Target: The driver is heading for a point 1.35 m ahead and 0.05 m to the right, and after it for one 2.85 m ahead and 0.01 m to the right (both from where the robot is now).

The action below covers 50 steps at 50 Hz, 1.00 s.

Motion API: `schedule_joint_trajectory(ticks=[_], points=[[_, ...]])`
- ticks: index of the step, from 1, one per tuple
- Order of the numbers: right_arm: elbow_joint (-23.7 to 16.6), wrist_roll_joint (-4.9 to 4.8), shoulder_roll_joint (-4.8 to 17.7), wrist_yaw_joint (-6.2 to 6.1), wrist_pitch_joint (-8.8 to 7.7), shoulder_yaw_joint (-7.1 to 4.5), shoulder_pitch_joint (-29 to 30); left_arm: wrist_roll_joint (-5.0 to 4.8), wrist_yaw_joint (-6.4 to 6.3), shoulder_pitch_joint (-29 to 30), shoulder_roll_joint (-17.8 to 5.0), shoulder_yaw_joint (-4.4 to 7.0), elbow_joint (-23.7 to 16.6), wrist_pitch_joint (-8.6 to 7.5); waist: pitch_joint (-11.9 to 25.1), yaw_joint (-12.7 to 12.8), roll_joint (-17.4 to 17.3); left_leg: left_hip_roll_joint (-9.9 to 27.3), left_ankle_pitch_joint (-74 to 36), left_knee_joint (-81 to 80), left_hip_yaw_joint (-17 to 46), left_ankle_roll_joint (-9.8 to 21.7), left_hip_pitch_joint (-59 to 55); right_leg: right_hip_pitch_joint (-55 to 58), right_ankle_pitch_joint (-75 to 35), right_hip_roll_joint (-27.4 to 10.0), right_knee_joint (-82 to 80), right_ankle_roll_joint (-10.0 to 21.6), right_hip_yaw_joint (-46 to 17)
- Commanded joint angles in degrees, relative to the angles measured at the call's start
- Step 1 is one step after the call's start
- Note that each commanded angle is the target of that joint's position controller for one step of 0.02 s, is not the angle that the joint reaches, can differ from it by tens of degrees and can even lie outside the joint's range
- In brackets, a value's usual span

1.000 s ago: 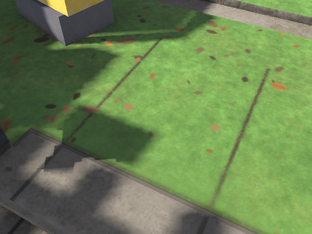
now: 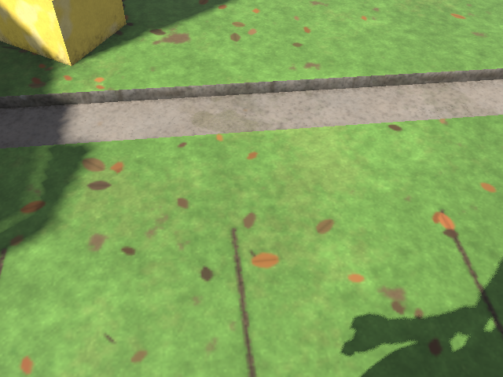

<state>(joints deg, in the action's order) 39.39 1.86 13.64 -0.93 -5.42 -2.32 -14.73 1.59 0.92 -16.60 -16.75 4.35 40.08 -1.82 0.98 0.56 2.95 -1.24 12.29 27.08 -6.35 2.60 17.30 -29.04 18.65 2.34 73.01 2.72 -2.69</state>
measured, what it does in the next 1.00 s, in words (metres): walks ahead: right foot, then left foot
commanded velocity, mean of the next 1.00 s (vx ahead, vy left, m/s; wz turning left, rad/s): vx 0.50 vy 0.00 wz -0.06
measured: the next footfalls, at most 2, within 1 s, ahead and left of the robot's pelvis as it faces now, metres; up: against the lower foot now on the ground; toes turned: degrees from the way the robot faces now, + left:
right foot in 0.34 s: +0.34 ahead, -0.14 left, +0.00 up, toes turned -15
left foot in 0.90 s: +0.67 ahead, -0.01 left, +0.00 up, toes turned +1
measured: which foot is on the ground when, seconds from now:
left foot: down 0.00-0.36, up 0.38-0.88, down 0.90-1.00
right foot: up 0.00-0.32, down 0.34-0.92, up 0.94-1.00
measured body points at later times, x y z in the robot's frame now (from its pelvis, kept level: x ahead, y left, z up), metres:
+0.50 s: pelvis +0.28 -0.07 +0.00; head +0.30 -0.08 +0.45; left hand +0.47 +0.15 -0.11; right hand +0.27 -0.33 -0.13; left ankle +0.23 +0.09 -0.64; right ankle +0.30 -0.13 -0.74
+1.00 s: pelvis +0.56 -0.06 -0.01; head +0.59 -0.06 +0.43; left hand +0.61 +0.20 -0.15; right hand +0.70 -0.33 -0.12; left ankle +0.63 -0.01 -0.74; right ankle +0.40 -0.17 -0.62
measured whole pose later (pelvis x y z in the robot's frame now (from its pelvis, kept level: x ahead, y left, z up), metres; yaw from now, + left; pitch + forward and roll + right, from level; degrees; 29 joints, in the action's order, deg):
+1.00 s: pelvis +0.56 -0.06 -0.01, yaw +1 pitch +1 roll +0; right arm 42.3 1.1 15.4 1.4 -1.3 -3.6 -11.1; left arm 1.2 -0.5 -18.9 -14.0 1.6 46.7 -4.1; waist -2.5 0.5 0.5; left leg -5.6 11.7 33.8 -3.7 7.5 23.5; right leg -16.3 22.0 -0.6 70.9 1.3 2.8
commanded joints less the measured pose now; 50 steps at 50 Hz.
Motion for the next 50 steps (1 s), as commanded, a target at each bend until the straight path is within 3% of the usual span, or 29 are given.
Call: schedule_joint_trajectory(ticks=[1,5,8,12,14,16,17,18,19,20,21,22,24,27,30,35,39,42,43,44,45,46,47,48,49,50], points=[[-0.52,-0.76,4.88,0.12,-2.27,-1.04,-4.07,0.92,1.13,0.57,-1.30,-0.07,-5.05,0.98,-0.18,0.05,-7.19,17.10,-13.57,-15.50,14.76,8.03,-8.22,-10.87,-1.47,-4.04,-0.84,-0.86,-2.07],[2.20,-0.47,6.12,0.63,-2.29,-1.19,-5.42,0.86,1.89,7.59,-0.60,-0.57,-7.23,1.63,-2.72,-0.36,-8.36,15.16,-15.65,-17.55,5.81,6.43,-9.06,-14.45,-10.33,-5.32,-9.53,-1.67,-0.69],[3.62,-0.46,6.61,0.89,-1.75,-1.21,-5.81,0.47,3.04,13.07,0.53,-1.34,-8.37,1.40,-4.65,-1.67,-8.27,13.29,-17.56,-17.77,-0.42,4.44,-8.39,-9.87,-17.55,-5.32,-23.35,-0.64,2.96],[6.04,-0.77,9.17,0.15,-0.49,-1.98,-10.13,0.59,3.93,18.80,0.71,-1.65,-9.98,0.92,-6.01,-4.27,-7.21,15.32,-24.01,-16.04,-3.79,3.30,-15.28,-5.94,-14.41,-3.95,-33.98,2.53,8.80],[7.02,-0.77,10.84,-0.41,0.37,-2.34,-11.33,0.98,3.32,17.69,-0.21,-1.20,-10.16,0.77,-4.36,-3.27,-8.55,16.25,-41.98,-9.28,-5.88,2.61,-20.17,-2.59,-8.98,-0.96,-36.49,4.81,10.73],[7.38,-0.89,12.98,-0.85,1.62,-2.87,-11.27,1.46,2.35,8.72,-2.07,-0.10,-8.03,0.32,1.19,1.08,-9.46,16.59,-54.81,6.08,-7.63,2.30,-20.93,8.00,-3.58,3.54,-39.13,7.54,11.33],[6.67,-1.01,12.52,-0.87,1.94,-2.68,-10.99,2.07,1.64,-1.26,-3.69,0.98,-4.94,-0.18,6.85,5.65,-7.01,15.48,-47.38,19.24,-8.60,1.27,-14.05,22.16,-5.45,4.09,-42.97,9.30,8.80],[3.97,-1.62,7.44,-0.22,1.76,-1.29,-13.04,2.70,0.65,-6.90,-8.37,2.30,-4.41,-0.29,14.35,6.55,1.53,12.83,-18.99,37.03,-8.19,-0.27,3.49,40.21,3.98,-10.19,-44.49,13.10,-10.34],[0.88,-1.63,6.10,0.59,1.62,-1.01,-12.21,0.44,0.10,-5.82,-12.02,3.01,-5.44,0.10,19.40,4.33,9.70,2.02,18.40,54.98,-2.11,-2.56,19.90,47.83,-1.73,-24.29,-53.30,19.47,-40.71],[-0.43,-1.14,8.66,0.68,1.65,-1.71,-5.64,-0.28,-0.65,-6.69,-10.25,2.85,-5.31,0.71,16.20,6.84,1.15,3.83,12.67,57.25,5.74,-2.20,25.34,45.45,-9.84,-23.36,-54.90,18.43,-34.69],[-0.78,-1.86,6.64,0.70,1.28,-0.92,-3.67,-0.34,-1.31,-4.35,-7.73,2.06,-3.86,0.27,9.15,4.84,-0.34,5.83,8.88,55.32,6.38,-1.75,25.97,38.36,-17.49,-22.11,-54.34,17.20,-24.99],[0.22,-1.72,5.70,0.82,1.17,-0.54,-4.91,-0.41,-1.31,-3.08,-5.03,1.04,-2.69,-0.42,4.66,1.93,-3.30,7.51,7.23,49.33,7.03,-1.50,21.94,29.78,-23.48,-19.42,-55.63,14.25,-18.46],[2.92,-0.27,5.12,1.61,3.20,-0.52,-9.75,-0.53,-1.00,-0.31,-2.28,-0.21,-1.72,-1.87,1.73,-2.33,-2.18,8.36,7.10,42.95,8.44,-1.67,14.04,19.77,-25.31,-15.54,-59.06,10.88,-9.74],[3.85,-0.33,4.74,2.65,4.45,-1.04,-9.23,-0.38,-0.68,-1.91,-2.88,-0.35,0.38,-3.43,-0.55,-2.68,-0.58,6.64,2.80,39.40,9.27,-1.60,15.49,18.20,-25.79,-14.11,-63.16,9.87,-4.54],[2.62,-0.55,4.20,2.85,4.53,-1.25,-2.77,-0.41,-0.60,-3.91,-2.89,-0.41,1.97,-3.83,-3.78,-1.12,-0.22,6.38,-4.22,33.45,10.11,-1.71,21.92,20.98,-24.24,-13.21,-65.83,8.25,-0.10],[0.90,-0.41,2.73,3.56,4.14,-0.63,5.24,-0.48,-0.95,-5.48,-2.88,-0.57,3.63,-4.27,-5.42,0.95,0.32,5.91,-13.19,21.00,7.08,-1.25,23.61,26.22,-28.45,-13.20,-66.08,6.46,6.21],[-1.84,0.07,2.15,4.43,3.86,-0.11,11.66,-0.32,-2.01,-8.85,-3.86,-0.45,6.19,-3.96,-7.28,3.00,0.02,4.88,-11.91,12.04,2.33,1.11,23.31,33.02,-36.33,-14.97,-63.51,5.27,9.40],[-2.18,0.10,3.03,4.22,4.05,-0.58,9.35,-0.15,-2.69,-8.08,-5.76,-0.27,7.10,-3.42,-4.32,0.99,1.63,0.17,-4.00,8.80,-1.79,4.58,15.60,36.62,-59.01,-15.67,-54.45,3.84,12.24],[-1.56,0.23,3.79,3.95,4.06,-1.00,6.03,0.05,-2.94,-7.60,-6.88,-0.03,7.25,-3.13,-2.15,-0.62,2.68,-1.92,-0.79,8.61,-2.78,5.96,11.58,37.23,-66.53,-15.86,-48.65,3.55,13.05],[-0.11,0.45,5.18,3.66,3.80,-1.75,0.05,0.30,-3.08,-6.99,-7.75,0.14,7.21,-2.63,1.30,-3.34,2.77,-3.75,1.30,6.79,-2.32,7.47,4.88,36.02,-67.38,-15.83,-39.35,3.37,13.72],[2.38,1.15,7.31,3.14,3.31,-2.87,-8.55,0.01,-3.12,-6.00,-8.17,0.10,6.62,-2.37,6.16,-7.65,0.49,-4.00,-0.01,2.50,0.36,9.58,-7.79,29.42,-58.36,-14.38,-26.12,2.45,14.93],[3.13,1.55,13.83,2.21,3.34,-4.89,-14.80,-0.86,-2.73,-6.98,-4.80,-0.94,4.01,-2.67,12.74,-9.37,-7.46,9.30,5.46,0.96,18.89,14.95,-23.94,13.09,-34.17,-10.19,-5.94,0.52,15.79],[2.07,-0.26,17.30,2.15,3.67,-5.74,-11.69,-1.07,-1.69,-6.59,-2.50,-1.24,0.73,-3.09,17.20,-5.60,-18.21,21.56,-2.57,-7.53,50.28,23.42,-34.60,-7.01,11.62,2.73,11.76,-1.98,8.05],[2.18,-1.74,15.54,1.95,4.11,-5.59,-10.66,0.08,-1.35,-0.96,-4.49,-1.11,-0.16,-3.46,13.34,-7.28,-7.77,19.54,-3.19,-8.94,44.99,21.88,-32.92,-13.57,6.84,-1.58,12.73,-1.28,-1.10],[2.56,-1.67,12.92,1.40,4.24,-4.82,-8.23,-0.62,-1.04,1.07,-3.80,-1.60,-1.05,-4.21,6.06,-5.52,-4.88,18.56,-6.35,-9.82,37.38,19.83,-24.91,-14.12,2.10,-4.18,8.97,-1.26,-0.66],[2.82,-1.45,10.19,1.30,4.20,-3.98,-6.08,-0.53,-1.02,0.68,-3.52,-1.68,-0.67,-4.41,1.40,-2.74,-1.18,15.67,-11.38,-11.01,32.17,16.87,-17.19,-11.33,0.21,-6.20,2.95,-1.39,-0.10]])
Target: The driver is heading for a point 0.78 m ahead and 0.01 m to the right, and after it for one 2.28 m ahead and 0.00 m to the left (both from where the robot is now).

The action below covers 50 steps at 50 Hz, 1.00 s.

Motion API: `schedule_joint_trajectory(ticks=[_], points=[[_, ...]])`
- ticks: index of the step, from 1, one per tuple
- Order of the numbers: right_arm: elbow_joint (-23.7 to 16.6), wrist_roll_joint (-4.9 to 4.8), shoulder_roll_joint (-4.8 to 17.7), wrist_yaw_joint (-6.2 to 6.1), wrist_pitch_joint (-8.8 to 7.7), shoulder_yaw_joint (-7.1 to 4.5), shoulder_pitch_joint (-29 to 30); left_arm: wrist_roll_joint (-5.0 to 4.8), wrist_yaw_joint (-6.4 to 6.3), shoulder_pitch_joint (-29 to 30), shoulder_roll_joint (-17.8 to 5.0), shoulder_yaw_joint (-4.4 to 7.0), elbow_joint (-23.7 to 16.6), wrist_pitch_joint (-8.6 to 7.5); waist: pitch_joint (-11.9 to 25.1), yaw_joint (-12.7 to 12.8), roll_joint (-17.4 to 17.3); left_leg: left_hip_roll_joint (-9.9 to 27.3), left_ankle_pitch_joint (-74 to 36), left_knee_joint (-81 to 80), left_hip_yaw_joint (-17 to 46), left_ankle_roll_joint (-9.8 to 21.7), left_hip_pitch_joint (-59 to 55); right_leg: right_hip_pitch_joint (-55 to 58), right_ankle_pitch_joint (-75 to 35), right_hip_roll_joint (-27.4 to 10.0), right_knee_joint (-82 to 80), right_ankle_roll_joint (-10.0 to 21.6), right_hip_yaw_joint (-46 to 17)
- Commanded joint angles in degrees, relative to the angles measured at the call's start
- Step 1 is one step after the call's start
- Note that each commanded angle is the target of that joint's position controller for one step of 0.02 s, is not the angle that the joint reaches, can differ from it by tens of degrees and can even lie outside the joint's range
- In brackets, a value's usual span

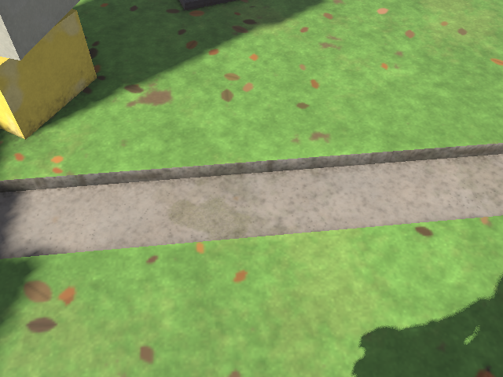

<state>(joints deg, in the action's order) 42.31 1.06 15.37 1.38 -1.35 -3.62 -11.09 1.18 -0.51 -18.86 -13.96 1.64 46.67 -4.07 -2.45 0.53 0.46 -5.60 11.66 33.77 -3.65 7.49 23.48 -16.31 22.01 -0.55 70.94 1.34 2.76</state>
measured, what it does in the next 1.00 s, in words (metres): walks ahead: right foot, then left foot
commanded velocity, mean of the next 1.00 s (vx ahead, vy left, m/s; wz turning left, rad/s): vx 0.50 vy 0.00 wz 0.01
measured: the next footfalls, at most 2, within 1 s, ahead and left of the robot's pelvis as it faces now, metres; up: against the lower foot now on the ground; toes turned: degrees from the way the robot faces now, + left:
right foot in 0.42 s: +0.42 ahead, -0.09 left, +0.00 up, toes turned +13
left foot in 0.94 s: +0.66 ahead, +0.13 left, +0.00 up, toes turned -4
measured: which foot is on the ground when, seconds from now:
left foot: down 0.00-0.42, up 0.44-0.92, down 0.94-1.00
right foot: up 0.00-0.40, down 0.42-0.94, up 0.96-1.00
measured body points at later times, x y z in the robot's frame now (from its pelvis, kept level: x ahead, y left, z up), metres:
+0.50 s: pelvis +0.29 -0.03 +0.00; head +0.31 -0.03 +0.45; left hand +0.41 +0.25 -0.09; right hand +0.36 -0.30 -0.13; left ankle +0.10 +0.04 -0.65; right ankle +0.38 -0.09 -0.72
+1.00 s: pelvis +0.54 +0.04 +0.01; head +0.56 +0.04 +0.45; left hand +0.54 +0.32 -0.13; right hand +0.75 -0.20 -0.06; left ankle +0.62 +0.13 -0.72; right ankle +0.40 -0.08 -0.68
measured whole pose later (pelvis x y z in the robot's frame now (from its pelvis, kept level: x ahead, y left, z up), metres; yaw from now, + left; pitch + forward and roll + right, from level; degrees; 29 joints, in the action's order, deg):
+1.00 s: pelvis +0.54 +0.04 +0.01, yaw -3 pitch +2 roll -1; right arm 37.1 2.5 14.5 -0.5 -4.2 -0.3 -4.2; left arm 0.2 0.3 -25.2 -16.5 4.3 47.6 -2.1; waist -0.6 4.4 0.8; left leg -1.1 9.2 32.1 -0.1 1.9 24.1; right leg -11.9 26.3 6.3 49.8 4.3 -8.4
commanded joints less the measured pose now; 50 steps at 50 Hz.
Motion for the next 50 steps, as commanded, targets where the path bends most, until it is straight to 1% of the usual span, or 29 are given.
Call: schedule_joint_trajectory(ticks=[1,2,3,5,10,13,16,17,19,20,21,22,23,24,25,26,28,29,31,35,37,41,44,45,46,47,48,49,50], points=[[-0.16,-0.93,6.99,-1.10,-0.17,-2.15,-7.88,0.82,0.43,2.72,-6.15,0.99,-7.49,-1.30,2.76,-0.66,1.44,17.22,-14.76,-18.47,25.55,10.33,-18.03,-21.29,-3.10,-4.38,1.42,-0.82,-5.67],[-0.62,-1.04,6.18,-1.06,-0.52,-1.79,-6.41,1.55,0.57,0.86,-5.78,0.82,-6.93,-0.04,2.94,0.79,0.31,15.15,-16.70,-19.51,22.44,9.43,-14.67,-18.07,-3.43,-4.88,-0.92,-1.61,-5.45],[-0.69,-1.10,6.34,-0.88,-1.10,-1.72,-6.60,1.90,0.74,0.22,-5.53,0.78,-6.94,1.00,3.39,1.21,-0.72,13.97,-19.07,-19.94,21.08,9.46,-13.10,-17.00,-3.48,-4.77,-2.32,-2.26,-4.81],[-0.15,-1.04,7.91,-0.71,-1.79,-2.09,-7.77,1.91,0.99,1.45,-4.91,0.60,-7.55,2.08,3.10,1.41,-1.53,12.17,-20.18,-21.06,19.08,9.35,-11.18,-17.67,-5.85,-4.84,-6.59,-3.36,-3.75],[0.77,-1.21,8.49,-0.87,-1.63,-2.34,-12.63,1.41,1.26,12.98,-4.51,0.24,-10.86,2.14,0.85,-2.74,-3.98,9.76,-17.13,-21.08,19.28,6.49,-13.71,-22.03,-17.77,-4.42,-21.90,-4.77,-3.25],[1.09,-0.86,9.05,-1.13,-1.45,-2.57,-15.62,0.98,1.55,18.43,-4.49,-0.06,-12.36,1.67,1.00,-5.25,-4.27,10.24,-19.21,-18.57,21.22,5.92,-17.99,-22.55,-20.63,-2.85,-28.83,-4.56,-3.38],[1.27,-0.29,8.91,-1.58,-1.55,-2.32,-16.86,0.64,1.83,20.88,-4.68,-0.27,-13.23,0.77,0.90,-6.23,-4.64,12.04,-23.33,-16.27,22.39,5.25,-21.22,-20.04,-20.64,-1.58,-34.43,-3.06,-2.91],[1.21,-0.22,8.96,-1.77,-1.71,-2.22,-16.37,0.64,1.84,20.16,-5.03,-0.15,-13.21,0.52,0.90,-5.59,-4.82,12.94,-24.29,-15.54,23.16,4.54,-21.42,-17.42,-19.83,-1.25,-36.23,-2.14,-3.21],[1.19,-0.04,9.62,-1.98,-2.20,-2.10,-14.18,0.65,1.56,14.30,-6.36,0.52,-11.32,0.17,1.73,-2.64,-5.55,13.86,-30.61,-12.88,22.36,2.63,-21.25,-8.54,-16.10,0.38,-39.70,0.38,-2.13],[1.44,-0.08,10.05,-1.93,-2.38,-2.10,-13.39,0.72,1.08,8.27,-7.41,1.19,-9.28,-0.15,3.95,0.33,-4.53,12.27,-37.57,-6.25,20.05,1.46,-21.50,-1.31,-14.53,2.21,-42.33,1.81,-0.86],[1.70,-0.03,9.09,-1.72,-2.59,-1.72,-13.66,1.16,0.45,0.70,-9.19,2.00,-7.11,-0.74,8.37,3.68,-2.20,9.20,-37.04,4.76,16.62,0.22,-18.99,8.78,-13.95,0.68,-43.53,3.75,-2.47],[0.09,0.04,5.41,-1.68,-2.83,-0.62,-15.08,1.91,-0.35,-8.76,-13.10,2.79,-6.60,-1.03,16.69,6.44,4.22,5.98,-19.89,22.28,12.68,-1.10,-11.81,20.61,-6.31,-12.45,-44.49,7.23,-19.02],[0.03,-1.29,3.13,-1.22,-2.75,-0.43,-23.49,1.60,-0.04,-8.46,-18.19,4.36,-5.13,-0.23,18.41,1.36,19.26,-4.39,17.85,37.36,7.49,-3.80,6.21,29.39,-5.78,-22.64,-53.62,15.89,-47.95],[0.79,1.41,6.87,-1.51,-2.40,-0.57,-19.35,-0.54,0.75,-4.18,-12.62,3.51,-5.71,0.60,10.98,0.69,8.21,0.57,15.99,40.53,10.07,-3.07,13.38,24.76,1.99,-20.33,-55.41,15.70,-49.58],[-0.46,1.53,7.18,-1.04,-2.52,-0.60,-12.74,-0.95,1.11,0.13,-9.24,2.83,-6.53,0.76,5.07,0.59,3.06,3.38,10.33,38.99,9.16,-3.34,14.12,18.40,-0.04,-17.64,-55.39,14.62,-39.33],[-1.51,1.53,6.60,-0.77,-2.77,-0.24,-8.81,-0.49,1.41,1.43,-7.59,2.40,-6.18,0.65,3.00,0.38,0.81,5.15,7.47,35.98,8.31,-3.70,13.33,14.21,-7.27,-14.37,-55.99,13.35,-32.83],[-2.11,2.03,5.38,-0.21,-1.97,0.31,-8.13,-0.69,1.33,0.68,-6.62,2.05,-4.61,0.15,2.38,-1.37,3.69,7.40,6.31,30.50,7.30,-5.27,10.14,10.00,-17.66,-9.47,-57.20,11.58,-25.35],[-2.11,2.00,4.88,-0.05,-1.59,0.57,-8.44,-0.86,1.32,-0.45,-6.89,2.17,-3.87,-0.17,3.10,-1.67,4.75,7.40,6.28,29.02,6.56,-6.06,8.90,9.41,-22.31,-8.56,-57.43,11.89,-23.84],[-2.65,1.94,4.21,0.03,-1.10,1.01,-7.02,-1.14,1.15,-2.44,-7.76,2.60,-2.84,-0.39,3.35,-1.78,4.41,7.69,6.20,25.93,5.48,-7.55,9.34,8.41,-25.29,-7.80,-58.38,13.11,-21.99],[-5.69,1.57,3.21,-0.11,-0.87,1.93,3.10,-1.27,0.87,-5.37,-8.60,3.25,-1.87,0.16,0.31,0.51,3.85,8.68,-1.70,14.57,4.35,-9.75,11.97,6.11,-21.49,-6.11,-61.02,12.97,-20.63],[-6.84,1.09,2.91,-0.08,-0.99,2.25,7.26,-1.33,0.98,-7.24,-8.94,3.58,-1.37,0.26,0.39,2.06,3.83,8.22,-6.01,9.24,4.29,-10.12,11.27,6.81,-21.87,-5.62,-60.23,12.07,-20.66],[-8.80,0.35,3.15,-0.18,-1.65,2.47,12.91,-0.69,0.79,-9.88,-9.80,4.14,-0.97,0.53,0.74,4.08,3.72,6.51,-7.74,2.94,4.51,-9.94,9.07,9.57,-26.46,-6.29,-56.09,11.27,-22.72],[-8.73,0.22,4.56,-0.46,-2.34,1.97,10.51,-0.34,0.37,-7.49,-11.09,4.66,-1.94,0.92,1.28,1.98,4.31,5.11,-3.50,-2.43,5.21,-8.50,1.11,8.66,-28.00,-6.74,-51.96,9.04,-25.48],[-7.82,0.20,5.17,-0.72,-2.72,1.60,7.01,-0.40,0.30,-6.25,-11.68,4.86,-2.30,1.05,2.13,0.26,4.11,4.16,-2.56,-4.92,4.91,-7.76,-4.69,7.31,-29.26,-6.06,-49.24,8.11,-26.00],[-6.09,0.53,6.36,-1.36,-3.37,0.97,1.27,-0.64,0.46,-5.43,-11.45,4.80,-2.34,0.89,4.61,-2.59,2.19,4.43,-2.70,-8.23,5.48,-6.50,-13.60,4.97,-30.30,-3.48,-42.70,6.69,-24.41],[-5.18,1.50,10.22,-2.29,-4.09,-0.15,-6.51,-1.24,0.96,-5.19,-8.82,4.10,-3.32,0.39,10.71,-5.88,-3.44,13.41,4.94,-10.61,14.06,-3.82,-24.74,0.41,-23.90,-0.04,-29.51,5.04,-20.04],[-5.42,2.52,15.02,-3.09,-3.60,-1.26,-11.42,-2.76,0.96,-7.72,-3.92,3.00,-5.14,0.19,17.13,-6.39,-13.24,27.46,17.53,-15.14,33.71,0.06,-38.38,-13.68,0.22,7.35,-13.87,3.04,-11.12],[-4.54,1.63,14.95,-3.01,-2.67,-1.77,-10.30,-1.18,0.67,-9.73,-7.35,3.40,-5.42,0.72,16.15,-3.79,-16.93,31.53,22.48,-18.92,48.37,4.02,-35.64,-22.05,9.25,6.47,-5.47,3.30,-8.05],[-5.21,1.20,9.38,-2.67,-2.32,-0.64,-7.09,-0.10,0.75,-7.22,-8.83,3.75,-3.98,1.46,8.75,-2.83,-7.61,28.97,23.45,-19.26,41.39,3.49,-29.17,-23.32,4.52,2.63,-2.19,3.59,-9.22]])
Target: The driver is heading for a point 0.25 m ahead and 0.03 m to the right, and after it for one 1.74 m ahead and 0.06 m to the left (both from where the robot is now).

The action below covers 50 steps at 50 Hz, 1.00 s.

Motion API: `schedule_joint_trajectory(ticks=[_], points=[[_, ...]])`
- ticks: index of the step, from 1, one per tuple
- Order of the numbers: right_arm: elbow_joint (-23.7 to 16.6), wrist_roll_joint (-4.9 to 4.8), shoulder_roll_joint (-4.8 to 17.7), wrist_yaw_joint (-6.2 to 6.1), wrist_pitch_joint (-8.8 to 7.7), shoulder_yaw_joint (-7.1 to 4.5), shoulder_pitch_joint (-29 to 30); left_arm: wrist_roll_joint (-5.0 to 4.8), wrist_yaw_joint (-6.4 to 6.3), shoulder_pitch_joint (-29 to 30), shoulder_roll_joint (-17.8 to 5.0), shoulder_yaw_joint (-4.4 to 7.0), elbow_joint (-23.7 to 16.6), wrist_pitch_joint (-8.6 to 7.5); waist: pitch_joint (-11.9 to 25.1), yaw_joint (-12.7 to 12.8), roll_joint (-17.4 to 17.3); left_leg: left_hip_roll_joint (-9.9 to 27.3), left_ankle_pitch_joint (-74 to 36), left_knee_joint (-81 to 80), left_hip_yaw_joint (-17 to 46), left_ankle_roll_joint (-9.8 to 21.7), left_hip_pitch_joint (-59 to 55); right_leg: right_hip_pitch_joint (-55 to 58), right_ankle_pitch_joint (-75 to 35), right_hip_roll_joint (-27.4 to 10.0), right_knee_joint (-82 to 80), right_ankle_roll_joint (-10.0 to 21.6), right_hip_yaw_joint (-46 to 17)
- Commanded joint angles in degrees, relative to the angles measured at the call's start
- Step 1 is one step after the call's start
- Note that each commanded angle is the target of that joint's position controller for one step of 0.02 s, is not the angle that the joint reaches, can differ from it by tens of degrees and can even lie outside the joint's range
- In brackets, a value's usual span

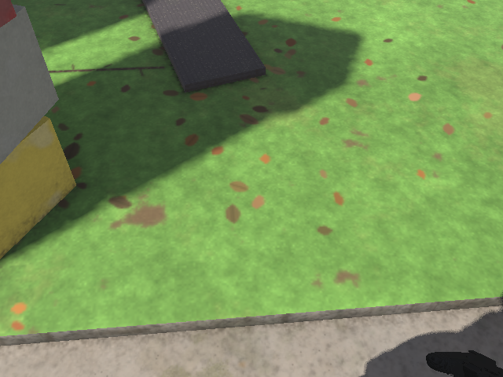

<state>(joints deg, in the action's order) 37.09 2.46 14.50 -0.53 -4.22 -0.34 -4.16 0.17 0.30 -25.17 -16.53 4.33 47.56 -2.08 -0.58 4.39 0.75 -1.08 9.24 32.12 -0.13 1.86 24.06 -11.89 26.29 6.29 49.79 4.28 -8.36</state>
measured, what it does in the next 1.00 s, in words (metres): walks ahead: right foot, then left foot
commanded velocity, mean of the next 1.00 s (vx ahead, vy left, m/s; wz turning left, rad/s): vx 0.12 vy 0.00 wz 0.03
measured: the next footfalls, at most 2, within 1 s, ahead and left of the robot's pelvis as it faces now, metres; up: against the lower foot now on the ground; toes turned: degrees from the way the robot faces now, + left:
right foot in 0.40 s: +0.24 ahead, -0.13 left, +0.00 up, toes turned -11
left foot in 0.82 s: +0.16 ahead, +0.08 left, +0.00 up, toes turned +2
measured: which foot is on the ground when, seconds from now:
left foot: down 0.00-0.40, up 0.42-0.80, down 0.82-1.00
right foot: up 0.00-0.38, down 0.40-0.82, up 0.84-1.00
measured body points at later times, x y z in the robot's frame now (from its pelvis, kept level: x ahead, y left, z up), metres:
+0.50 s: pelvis +0.14 -0.03 +0.01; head +0.17 -0.05 +0.45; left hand +0.36 +0.16 -0.09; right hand +0.13 -0.28 -0.14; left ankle +0.09 +0.11 -0.69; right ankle +0.20 -0.12 -0.73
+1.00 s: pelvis +0.12 +0.01 +0.02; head +0.14 +0.04 +0.47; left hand +0.22 +0.29 -0.12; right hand +0.22 -0.27 -0.08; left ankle +0.12 +0.08 -0.73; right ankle +0.16 -0.13 -0.66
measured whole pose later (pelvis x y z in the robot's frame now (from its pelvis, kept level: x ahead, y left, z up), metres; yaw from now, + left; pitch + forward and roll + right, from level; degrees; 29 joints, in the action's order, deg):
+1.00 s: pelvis +0.12 +0.01 +0.02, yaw +6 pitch +0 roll -2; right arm 44.5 0.2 15.7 0.2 2.8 -3.5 -16.9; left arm 1.2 -0.7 -9.2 -17.0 3.8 45.9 3.1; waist -2.1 -0.8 2.1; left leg -3.4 11.5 24.2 3.2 4.5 12.5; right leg -28.6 18.5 0.7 56.1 -1.3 -0.6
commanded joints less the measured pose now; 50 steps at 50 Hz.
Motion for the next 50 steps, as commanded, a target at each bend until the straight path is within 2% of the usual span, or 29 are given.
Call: schedule_joint_trajectory(ticks=[1,2,4,6,10,13,17,18,19,20,21,22,23,24,26,27,29,33,37,39,40,41,42,43,44,45,47,49,50], points=[[-0.03,-0.59,6.93,-0.46,0.40,-3.07,-11.44,1.01,0.51,2.57,-5.32,0.93,-4.88,-0.20,1.54,-6.27,-3.72,21.38,13.29,-17.98,28.36,8.36,-23.61,-26.35,-3.46,-5.37,17.80,-0.13,2.62],[0.19,-0.64,5.48,-0.33,0.14,-2.59,-10.15,1.05,0.81,3.34,-4.23,0.83,-4.74,0.36,-0.23,-5.01,-4.12,19.06,-1.42,-18.24,20.47,7.17,-19.98,-24.00,-5.01,-6.73,15.81,-1.03,3.20],[1.54,-1.28,5.16,-0.15,-0.78,-2.41,-10.78,1.82,1.13,2.51,-3.88,0.95,-4.53,1.95,0.10,-3.18,-7.07,16.51,-27.71,-16.08,10.77,6.50,-17.26,-20.61,-4.85,-7.06,15.15,-2.58,4.67],[2.39,-1.67,5.64,0.07,-1.36,-2.64,-11.81,1.52,1.54,3.58,-3.52,0.95,-5.40,2.69,2.51,-2.46,-7.67,16.07,-40.49,-14.57,5.62,6.99,-18.31,-20.78,-6.94,-6.28,15.45,-3.20,5.42],[3.57,-1.79,6.57,-0.30,-0.33,-3.00,-11.74,1.38,2.51,10.88,-2.02,-0.10,-8.57,3.30,1.44,-3.25,-8.26,15.21,-39.24,-16.05,-1.78,7.50,-17.91,-22.59,-14.95,-7.37,6.35,-3.90,7.59],[4.27,-1.92,7.46,-0.44,0.38,-3.28,-11.40,1.40,3.41,15.32,-0.87,-1.01,-10.45,3.12,0.93,-4.10,-7.95,13.89,-36.82,-15.16,-6.64,6.81,-15.55,-16.52,-20.98,-7.44,-4.77,-2.96,10.14],[6.87,-2.11,8.72,-0.02,1.26,-3.61,-14.89,1.82,2.31,16.12,-1.42,-1.33,-10.62,2.88,2.13,-5.26,-8.48,14.59,-38.71,-9.83,-4.55,6.73,-17.84,-9.12,-16.31,-4.85,-13.57,-1.02,10.10],[7.40,-2.34,8.62,-0.08,1.58,-3.52,-14.78,2.02,1.80,14.50,-1.52,-1.35,-9.92,2.44,2.37,-4.40,-7.73,14.10,-37.07,-7.01,-3.87,6.12,-18.23,-6.17,-17.35,-4.52,-18.10,-0.22,9.62],[7.98,-2.61,7.98,-0.01,1.93,-3.23,-14.67,2.54,1.28,10.53,-1.52,-1.38,-8.07,1.57,3.96,-2.32,-4.89,12.12,-32.98,-1.39,-4.35,4.77,-17.40,0.38,-23.94,-4.19,-25.84,0.58,9.51],[8.03,-2.54,5.60,0.15,1.83,-2.34,-17.73,3.54,0.65,7.73,-4.30,-1.12,-7.20,0.62,8.20,-2.08,1.05,9.42,-20.09,4.71,-5.36,2.32,-12.79,10.61,-44.04,-12.16,-27.03,1.91,3.43],[7.16,-2.60,0.03,0.50,2.10,-0.69,-23.92,3.65,-0.02,7.15,-6.81,-1.24,-8.09,0.28,14.90,-4.56,12.26,4.08,20.50,14.71,-5.92,0.20,-3.03,23.01,-73.79,-29.68,-22.38,8.66,-11.23],[9.29,-3.46,2.60,-0.02,4.02,-1.32,-22.82,0.04,-1.00,6.37,-4.70,-1.48,-7.28,0.70,19.53,-1.42,11.28,0.89,30.23,19.12,0.64,-0.12,-4.73,18.83,-69.79,-29.76,-23.73,14.44,-11.41],[8.78,-3.28,5.63,-0.04,4.86,-2.20,-19.51,-0.22,-1.37,8.32,-4.39,-1.70,-6.92,1.17,13.91,-1.98,8.45,0.76,29.36,22.89,2.47,-0.38,-1.91,15.30,-60.39,-27.28,-26.92,13.88,-8.87],[8.51,-2.70,6.37,-0.11,5.18,-2.71,-16.65,0.00,-1.88,11.77,-3.84,-2.01,-7.04,1.63,8.45,-3.01,6.94,1.03,26.92,24.16,2.40,-0.51,0.17,10.78,-53.69,-25.24,-29.18,12.00,-6.19],[9.65,-1.81,6.15,-0.02,6.02,-3.14,-17.00,0.20,-2.73,16.08,-3.11,-2.24,-7.31,2.07,4.29,-5.72,6.09,2.10,21.10,23.30,2.09,-1.45,-2.22,3.98,-47.65,-22.05,-32.26,8.85,-0.33],[10.41,-1.51,5.67,0.05,6.46,-3.25,-18.19,0.41,-2.82,16.84,-3.34,-2.07,-7.37,2.13,4.46,-6.21,5.45,1.42,19.49,24.71,0.86,-1.84,-3.43,2.53,-45.97,-21.34,-32.60,8.44,1.66],[10.35,-1.70,4.57,0.32,7.06,-3.38,-18.13,0.62,-2.79,17.42,-3.20,-1.80,-7.21,2.04,4.93,-6.39,4.52,1.39,18.10,25.16,0.05,-2.38,-4.20,0.58,-39.71,-21.04,-33.43,8.59,4.02],[8.21,-1.65,3.48,1.20,8.40,-3.28,-14.42,1.32,-2.55,18.03,-3.34,-1.16,-6.34,2.65,3.09,-5.26,7.37,1.95,15.85,19.54,-1.72,-2.15,-4.63,-3.08,-21.73,-20.95,-35.02,8.55,6.03],[6.58,-1.79,3.88,2.14,8.56,-3.37,-13.64,1.47,-2.17,17.66,-5.08,-0.22,-5.47,3.48,3.65,-4.89,7.28,1.79,16.13,13.20,-3.11,-0.36,-7.61,-3.85,-16.28,-23.18,-33.78,8.35,5.75],[6.88,-1.82,3.75,2.58,8.25,-3.40,-16.22,1.00,-2.30,19.01,-6.51,0.36,-5.35,3.91,3.90,-6.83,5.90,1.06,12.09,4.53,-4.20,1.65,-13.35,-6.47,-13.13,-22.86,-31.24,5.82,7.43],[7.38,-1.49,4.68,2.72,7.80,-3.69,-17.84,0.74,-2.28,19.06,-6.44,0.55,-5.07,4.20,2.68,-7.82,3.20,1.11,9.41,-2.95,-1.95,3.16,-16.66,-9.64,-10.36,-21.59,-27.27,2.94,9.29],[6.72,-0.64,7.91,2.41,7.16,-4.34,-17.61,0.66,-1.83,16.29,-4.37,0.34,-4.53,4.67,-0.16,-7.24,-8.19,8.80,12.76,-16.49,12.08,5.12,-16.07,-14.43,-3.88,-16.47,-15.64,-1.84,14.84],[4.67,-1.14,17.08,1.94,7.00,-6.45,-16.14,0.04,-2.24,18.51,-1.80,-0.45,-7.94,4.79,-4.96,-6.99,-19.37,22.82,6.08,-22.92,34.30,11.15,-12.21,-25.91,7.24,-4.20,-6.91,-5.67,16.42],[5.70,-0.50,16.58,0.77,7.03,-6.85,-18.15,1.26,-2.52,23.03,-3.39,-0.35,-8.43,5.09,-5.84,-8.81,-13.41,22.02,5.16,-23.21,31.56,13.82,-7.85,-23.53,4.94,-6.07,3.25,-5.35,8.37],[5.29,-1.05,13.16,0.09,6.89,-5.88,-14.34,0.47,-2.01,21.63,-3.48,-0.16,-7.84,5.12,-5.33,-5.69,-9.82,17.80,6.30,-22.06,25.59,12.57,-6.67,-21.84,-0.83,-6.74,5.48,-5.12,6.26],[4.45,-1.53,11.14,0.04,6.88,-5.33,-10.21,0.12,-1.55,19.67,-4.12,0.10,-6.52,4.75,-5.14,-3.61,-7.51,13.79,6.10,-21.11,21.16,10.33,-7.15,-20.88,-5.70,-6.80,5.75,-4.95,6.10],[2.99,-2.16,9.31,0.23,6.29,-4.96,-7.66,1.49,-1.02,16.30,-5.19,0.54,-4.43,4.44,-0.82,-3.09,-7.55,10.35,-5.00,-18.16,17.22,9.58,-12.94,-20.63,-8.82,-6.00,8.79,-5.24,6.81],[3.00,-2.54,9.16,0.61,5.95,-5.00,-9.87,1.22,-0.88,16.55,-5.00,0.56,-4.71,4.48,1.69,-3.98,-5.27,10.43,-11.05,-16.24,17.65,9.95,-17.68,-21.71,-8.08,-5.87,9.43,-6.02,6.29],[3.21,-2.64,9.60,0.64,5.84,-5.20,-11.09,1.00,-0.97,17.03,-4.60,0.40,-5.03,4.56,1.96,-4.60,-5.46,10.52,-11.45,-15.83,18.27,10.15,-19.53,-22.64,-7.91,-6.02,8.18,-6.38,6.01]])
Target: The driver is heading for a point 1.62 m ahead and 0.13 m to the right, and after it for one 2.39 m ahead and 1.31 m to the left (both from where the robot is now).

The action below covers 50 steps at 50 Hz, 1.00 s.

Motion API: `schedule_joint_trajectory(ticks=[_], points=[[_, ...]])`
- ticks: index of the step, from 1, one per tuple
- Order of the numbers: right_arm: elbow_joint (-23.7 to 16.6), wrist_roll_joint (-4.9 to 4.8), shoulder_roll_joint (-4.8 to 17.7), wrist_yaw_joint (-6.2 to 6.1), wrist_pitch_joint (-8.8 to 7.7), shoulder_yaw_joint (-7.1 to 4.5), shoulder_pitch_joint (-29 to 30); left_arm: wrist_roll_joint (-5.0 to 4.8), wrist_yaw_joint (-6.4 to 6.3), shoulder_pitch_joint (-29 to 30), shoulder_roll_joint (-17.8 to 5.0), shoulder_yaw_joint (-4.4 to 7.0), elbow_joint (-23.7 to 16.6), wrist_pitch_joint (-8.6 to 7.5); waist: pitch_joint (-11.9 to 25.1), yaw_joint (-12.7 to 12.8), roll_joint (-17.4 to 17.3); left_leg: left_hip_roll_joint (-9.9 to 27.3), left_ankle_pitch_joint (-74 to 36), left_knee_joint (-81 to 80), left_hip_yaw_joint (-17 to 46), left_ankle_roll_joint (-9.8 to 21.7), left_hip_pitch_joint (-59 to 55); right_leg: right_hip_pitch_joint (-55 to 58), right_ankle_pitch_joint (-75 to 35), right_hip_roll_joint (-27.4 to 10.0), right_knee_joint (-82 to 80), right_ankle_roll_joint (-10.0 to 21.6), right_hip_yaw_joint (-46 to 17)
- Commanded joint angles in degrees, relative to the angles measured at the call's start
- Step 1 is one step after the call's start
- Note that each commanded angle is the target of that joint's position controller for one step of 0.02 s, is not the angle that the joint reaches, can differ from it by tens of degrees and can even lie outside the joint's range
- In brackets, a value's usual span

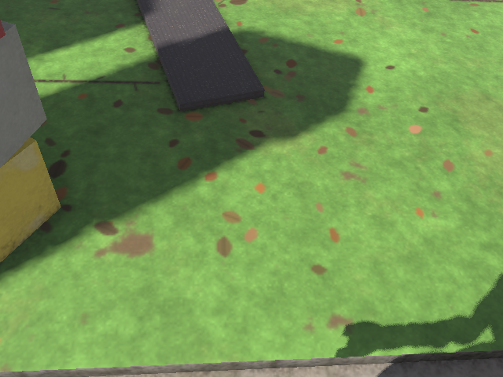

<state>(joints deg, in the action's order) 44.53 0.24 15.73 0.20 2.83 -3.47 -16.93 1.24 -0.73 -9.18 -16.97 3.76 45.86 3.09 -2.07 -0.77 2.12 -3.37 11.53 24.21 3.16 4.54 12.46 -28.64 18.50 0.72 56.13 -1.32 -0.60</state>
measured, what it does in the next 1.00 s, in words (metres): goes down: right foot, then left foot 0.06 m lower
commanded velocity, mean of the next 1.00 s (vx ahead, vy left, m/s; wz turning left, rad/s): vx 0.32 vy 0.00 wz -0.14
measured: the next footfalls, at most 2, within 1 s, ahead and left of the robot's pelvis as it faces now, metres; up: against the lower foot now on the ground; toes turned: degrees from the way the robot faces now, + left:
right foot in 0.32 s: +0.06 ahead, -0.11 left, +0.00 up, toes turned +9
left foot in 0.86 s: +0.35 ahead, +0.14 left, -0.06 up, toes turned -11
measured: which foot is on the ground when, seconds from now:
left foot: down 0.00-0.32, up 0.34-0.84, down 0.86-1.00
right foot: up 0.00-0.30, down 0.32-0.86, up 0.88-1.00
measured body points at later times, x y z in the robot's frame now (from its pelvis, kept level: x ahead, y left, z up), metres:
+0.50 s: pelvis +0.06 -0.03 +0.01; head +0.07 -0.05 +0.45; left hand +0.04 +0.24 -0.12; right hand +0.21 -0.28 -0.12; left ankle +0.08 +0.10 -0.70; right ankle +0.02 -0.12 -0.75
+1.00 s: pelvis +0.31 +0.05 -0.07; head +0.34 +0.08 +0.38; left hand +0.40 +0.33 -0.22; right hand +0.36 -0.22 -0.18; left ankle +0.31 +0.15 -0.81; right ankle +0.20 -0.06 -0.65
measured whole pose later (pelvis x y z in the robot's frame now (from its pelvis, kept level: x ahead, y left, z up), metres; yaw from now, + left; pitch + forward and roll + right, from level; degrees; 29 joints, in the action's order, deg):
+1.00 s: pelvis +0.31 +0.05 -0.07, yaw -13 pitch +1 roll -1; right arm 47.2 2.3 13.4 -0.1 -4.0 -1.6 -14.2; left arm 2.0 0.5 -17.9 -17.6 4.9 51.2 -0.7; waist -1.6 2.7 3.4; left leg -0.9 17.4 29.9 -1.6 2.2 13.5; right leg -30.6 22.2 1.7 83.8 3.5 -2.7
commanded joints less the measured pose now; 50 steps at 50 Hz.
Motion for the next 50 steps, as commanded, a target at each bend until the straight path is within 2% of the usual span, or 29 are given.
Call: schedule_joint_trajectory(ticks=[1,7,8,11,13,15,16,17,18,19,21,24,26,30,31,33,35,36,39,40,41,42,43,44,45,46,47,48,50], points=[[-4.03,-0.41,8.70,-0.19,-1.19,-2.26,0.53,-0.23,-0.08,1.56,-3.98,0.83,-3.65,-0.52,3.37,-0.13,-7.52,12.80,-13.16,-7.75,15.82,7.66,-9.29,-6.47,0.14,-0.53,0.01,-1.07,-1.95],[-4.28,0.31,10.70,-0.37,-0.60,-3.07,-1.57,-0.60,-0.63,3.65,-4.51,0.35,-5.48,-0.75,3.26,-2.40,-9.16,12.85,-11.10,-6.26,21.81,9.39,-9.65,-3.78,3.55,0.41,-8.93,-1.12,-2.94],[-4.30,0.41,10.84,-0.25,-0.59,-3.16,-1.79,-0.45,-0.48,2.61,-4.74,0.23,-5.35,-0.97,4.95,-2.40,-8.74,12.55,-4.63,-6.98,22.40,9.72,-9.36,-1.82,4.16,0.47,-10.20,-0.82,-2.58],[-4.23,1.35,9.75,0.27,-0.62,-2.62,-0.28,0.00,0.26,1.76,-4.68,-0.21,-5.20,-1.63,4.10,-2.46,-10.51,11.47,15.83,-10.27,24.07,9.77,-4.36,4.11,5.85,0.85,-15.16,0.58,-0.35],[-3.35,1.63,8.85,0.37,-0.80,-2.05,0.29,-0.03,0.65,-0.35,-3.47,-0.79,-4.36,-2.34,2.55,-1.39,-10.08,11.22,20.17,-10.93,23.75,8.91,0.71,11.13,5.48,1.16,-21.15,2.39,1.32],[-2.89,1.13,8.55,0.03,-1.05,-1.71,2.29,-0.07,0.37,-5.22,-1.85,-1.36,-2.08,-3.31,0.96,2.08,-6.97,8.92,24.40,-8.20,20.88,6.45,9.89,24.24,-0.94,1.89,-32.40,5.24,2.52],[-3.14,1.22,6.91,-0.26,-1.58,-1.13,3.20,0.04,0.03,-7.92,-2.97,-1.28,-1.13,-3.94,0.43,3.49,-3.60,6.73,24.77,-3.36,17.73,4.21,15.13,29.72,3.19,-0.69,-36.59,6.58,-3.07],[-4.20,1.24,2.71,-0.19,-2.37,0.06,4.15,0.43,-0.20,-13.22,-6.60,-0.88,-0.44,-4.62,2.15,5.00,6.50,1.79,22.05,12.47,7.81,1.18,19.37,33.69,18.15,-13.66,-45.75,9.23,-21.39],[-6.29,1.51,6.07,-0.10,-3.20,-0.48,8.69,0.20,0.28,-13.34,-13.19,1.00,0.39,-4.72,-5.22,5.15,8.94,-2.98,17.28,18.27,-0.45,-0.44,30.14,29.53,27.67,-20.88,-53.09,14.10,-39.13],[-6.42,2.35,9.10,0.08,-3.74,-1.29,10.07,-0.30,0.73,-12.26,-11.65,1.18,0.85,-4.72,-8.58,3.60,3.82,1.57,12.39,21.25,1.89,-1.08,29.57,26.02,24.97,-20.50,-52.48,15.79,-38.16],[-4.27,1.89,8.42,1.30,-4.55,-1.20,7.29,-1.08,1.52,-9.48,-7.89,0.52,0.60,-5.41,-6.05,1.35,3.82,2.88,6.41,21.95,1.07,-3.26,25.30,26.39,14.00,-14.14,-51.79,13.42,-28.74],[-3.58,2.61,5.99,2.30,-4.70,-0.57,8.68,-1.29,1.21,-11.86,-6.32,0.59,2.22,-6.32,-2.94,1.92,4.49,3.20,1.20,23.31,-1.88,-5.43,22.70,26.77,0.32,-9.34,-50.67,13.16,-21.23],[-4.51,2.28,4.79,2.32,-4.67,-0.11,12.15,-1.35,1.05,-14.80,-6.09,0.90,3.60,-6.50,-2.83,3.29,4.32,3.47,-0.83,20.43,-2.63,-6.54,23.63,27.55,-3.93,-8.73,-49.83,13.60,-20.16],[-5.62,2.09,4.85,2.41,-5.28,0.14,17.84,-0.73,0.89,-18.14,-6.35,1.51,4.31,-6.93,-1.75,5.44,4.45,4.15,-4.02,18.81,-2.94,-7.02,23.27,28.03,-14.15,-9.09,-46.21,14.50,-19.93],[-5.93,1.63,4.96,2.47,-5.42,0.09,19.51,-0.48,0.88,-19.14,-6.27,1.59,4.62,-6.91,-2.24,6.09,4.57,4.21,-5.46,16.39,-2.21,-7.30,23.98,28.79,-15.38,-8.36,-44.62,14.60,-19.87],[-7.09,1.63,6.11,2.35,-6.04,-0.15,22.43,-0.47,0.13,-21.28,-7.17,2.11,5.33,-7.30,-1.91,6.95,4.04,5.46,-8.34,13.50,1.08,-7.28,28.21,34.58,-20.21,-10.45,-41.46,14.87,-23.09],[-7.40,1.85,6.53,2.11,-6.63,-0.06,23.70,-0.33,-0.25,-20.35,-8.51,2.84,4.75,-7.60,-1.26,7.12,3.57,5.72,-8.32,10.62,2.10,-7.01,26.92,35.35,-24.32,-10.87,-38.11,13.88,-23.88],[-7.77,1.52,5.90,2.19,-6.63,0.23,24.25,-0.35,-0.57,-19.01,-8.25,3.00,4.43,-7.45,-2.45,6.71,3.23,6.56,-11.26,4.52,3.91,-7.22,24.17,32.96,-20.14,-9.46,-37.33,12.19,-23.65],[-5.70,0.29,5.43,1.57,-6.56,0.27,19.90,0.40,-0.85,-16.35,-7.59,3.15,3.79,-6.66,-1.50,5.23,3.20,5.82,-14.29,-0.52,2.46,-6.71,6.96,22.68,-17.00,-6.47,-32.38,9.76,-23.99],[-4.47,0.27,6.52,0.87,-6.80,-0.22,16.22,0.81,-0.80,-15.90,-8.43,3.50,3.74,-6.58,-0.63,3.54,1.89,5.85,-13.83,-1.63,1.96,-6.11,2.69,21.54,-18.30,-5.62,-27.57,9.62,-24.41],[-1.98,0.81,7.87,0.03,-7.32,-0.92,8.45,0.84,-0.50,-15.36,-8.89,3.65,3.75,-6.63,2.79,-0.17,-2.29,5.09,-15.17,-3.78,0.07,-5.61,-5.69,20.00,-19.54,-2.43,-17.23,8.81,-21.94],[0.43,2.11,10.27,-0.61,-8.12,-1.75,-0.53,-0.05,-0.21,-15.68,-7.65,3.43,4.05,-6.93,8.10,-3.94,-6.21,6.76,-13.98,-0.19,-0.32,-5.18,-18.97,12.69,-13.25,1.75,-3.25,7.72,-17.90],[1.73,3.70,11.45,-0.92,-8.57,-1.74,-9.23,-0.58,-0.29,-16.65,-1.27,1.86,4.27,-7.02,12.97,-6.16,-13.57,16.46,-12.97,6.40,8.00,-4.73,-32.63,-2.24,19.47,5.54,16.84,7.56,-14.05],[0.90,3.44,13.44,-0.54,-7.80,-1.26,-13.12,-0.84,-1.40,-21.36,2.01,0.96,2.90,-7.35,14.65,-2.36,-20.99,27.78,-38.33,11.38,21.04,-6.72,-34.42,-11.53,26.10,5.98,33.61,7.48,-11.16],[0.87,2.08,16.81,-0.23,-6.93,-3.06,-8.93,-2.11,-1.57,-26.23,-2.05,1.46,2.12,-6.97,20.74,1.08,-25.35,33.57,-8.84,-2.70,42.98,1.06,-33.44,-17.91,16.83,4.32,35.36,6.31,-7.22],[-0.75,2.51,9.83,-0.29,-6.82,-1.70,-2.64,-0.39,-1.34,-17.80,-3.81,1.22,3.85,-5.32,7.58,0.14,-11.61,28.62,9.21,-7.88,34.40,2.09,-22.49,-21.59,10.09,0.29,38.15,5.28,-4.15],[-2.17,1.90,4.76,-0.32,-6.80,-0.03,1.88,0.97,0.32,-11.15,-4.60,1.44,3.14,-4.85,-0.04,-0.74,-4.61,21.50,6.22,-8.72,21.02,-0.86,-12.34,-18.65,3.24,-1.30,31.63,5.34,-4.02],[-1.32,2.61,5.30,-0.65,-7.06,0.29,1.35,0.78,1.60,-10.31,-3.52,1.41,2.01,-4.54,-0.19,0.61,-9.63,21.44,-9.94,-7.30,16.79,-0.58,-8.40,-16.28,0.77,-1.95,30.44,4.49,-3.63],[1.11,1.38,4.58,-0.57,-8.46,0.43,-1.92,1.60,2.90,-8.48,-1.39,0.79,1.72,-2.94,-0.30,1.73,-10.16,18.51,-26.40,-6.90,8.25,-0.99,-3.90,-13.33,-1.48,-2.48,30.20,4.50,-3.02]])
